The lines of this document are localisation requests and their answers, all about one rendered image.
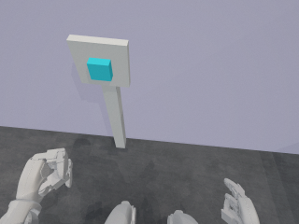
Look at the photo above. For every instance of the button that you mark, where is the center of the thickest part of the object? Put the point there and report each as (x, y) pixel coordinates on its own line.
(100, 69)

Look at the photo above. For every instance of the robot thigh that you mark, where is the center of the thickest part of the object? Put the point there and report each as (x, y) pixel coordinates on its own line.
(123, 213)
(181, 218)

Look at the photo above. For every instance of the right robot hand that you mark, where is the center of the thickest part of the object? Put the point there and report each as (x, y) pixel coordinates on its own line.
(243, 211)

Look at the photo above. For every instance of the panel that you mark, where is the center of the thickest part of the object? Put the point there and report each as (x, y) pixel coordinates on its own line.
(83, 47)

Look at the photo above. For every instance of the left robot forearm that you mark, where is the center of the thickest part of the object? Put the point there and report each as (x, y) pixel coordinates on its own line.
(22, 211)

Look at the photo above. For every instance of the robot left thigh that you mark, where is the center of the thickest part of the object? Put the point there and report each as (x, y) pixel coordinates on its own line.
(123, 213)

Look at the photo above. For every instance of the robot right thigh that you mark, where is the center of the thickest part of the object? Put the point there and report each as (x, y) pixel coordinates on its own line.
(181, 218)

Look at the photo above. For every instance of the left robot hand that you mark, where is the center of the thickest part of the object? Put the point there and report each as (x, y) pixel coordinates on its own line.
(53, 165)

